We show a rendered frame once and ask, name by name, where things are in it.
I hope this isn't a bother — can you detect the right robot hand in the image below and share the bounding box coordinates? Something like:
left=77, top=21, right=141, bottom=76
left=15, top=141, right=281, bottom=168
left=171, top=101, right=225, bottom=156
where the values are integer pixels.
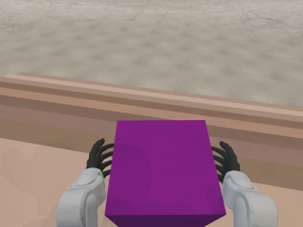
left=211, top=141, right=241, bottom=185

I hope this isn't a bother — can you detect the left robot hand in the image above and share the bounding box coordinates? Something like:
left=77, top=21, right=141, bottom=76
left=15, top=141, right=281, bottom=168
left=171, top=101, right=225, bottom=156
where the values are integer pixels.
left=86, top=138, right=115, bottom=178

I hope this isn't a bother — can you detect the robot left forearm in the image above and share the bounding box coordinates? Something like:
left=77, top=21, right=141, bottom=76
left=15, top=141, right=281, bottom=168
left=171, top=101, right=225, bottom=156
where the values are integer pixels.
left=56, top=167, right=106, bottom=227

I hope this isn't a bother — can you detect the robot right forearm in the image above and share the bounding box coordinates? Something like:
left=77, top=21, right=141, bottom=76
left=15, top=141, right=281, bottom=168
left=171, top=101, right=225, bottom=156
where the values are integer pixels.
left=222, top=170, right=278, bottom=227

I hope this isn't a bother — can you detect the carton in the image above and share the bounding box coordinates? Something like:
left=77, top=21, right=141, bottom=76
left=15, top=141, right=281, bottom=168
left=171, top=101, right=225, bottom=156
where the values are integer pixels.
left=104, top=120, right=226, bottom=227

